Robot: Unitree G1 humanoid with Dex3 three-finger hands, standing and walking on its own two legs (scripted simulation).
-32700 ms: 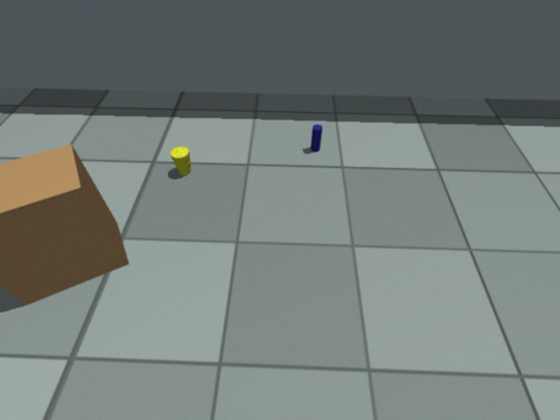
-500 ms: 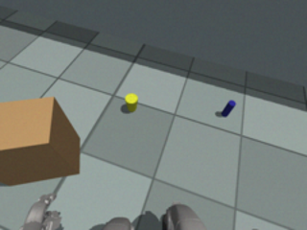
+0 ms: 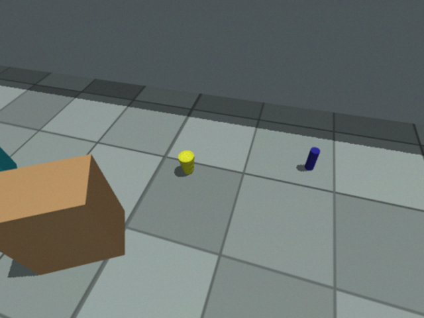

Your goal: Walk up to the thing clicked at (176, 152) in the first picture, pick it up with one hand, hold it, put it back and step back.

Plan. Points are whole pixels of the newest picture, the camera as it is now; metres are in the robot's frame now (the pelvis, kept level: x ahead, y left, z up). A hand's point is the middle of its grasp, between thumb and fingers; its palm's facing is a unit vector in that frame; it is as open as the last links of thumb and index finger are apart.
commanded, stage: step back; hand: left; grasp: from the side
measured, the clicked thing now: (187, 163) +1.05 +0.24 -0.69
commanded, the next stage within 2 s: stand in 0.70 s
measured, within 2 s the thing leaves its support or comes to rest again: neither
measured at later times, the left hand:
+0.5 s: hand out of the picture +0.13 +0.25 -0.13, palm faces +0.07 -0.92 -0.37, open 7.4 cm
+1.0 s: hand out of the picture +0.14 +0.27 -0.15, palm faces +0.07 -0.95 -0.32, open 7.4 cm
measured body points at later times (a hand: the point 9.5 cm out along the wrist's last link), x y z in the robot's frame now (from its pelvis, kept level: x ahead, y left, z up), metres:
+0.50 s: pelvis +0.03 -0.01 +0.00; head +0.05 -0.03 +0.45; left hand +0.12 +0.29 -0.11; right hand +0.11 -0.32 -0.13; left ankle +0.01 +0.13 -0.70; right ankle +0.08 -0.12 -0.73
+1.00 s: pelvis +0.07 +0.02 +0.02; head +0.10 +0.03 +0.47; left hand +0.13 +0.32 -0.12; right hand +0.20 -0.27 -0.11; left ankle +0.04 +0.14 -0.73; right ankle +0.08 -0.12 -0.73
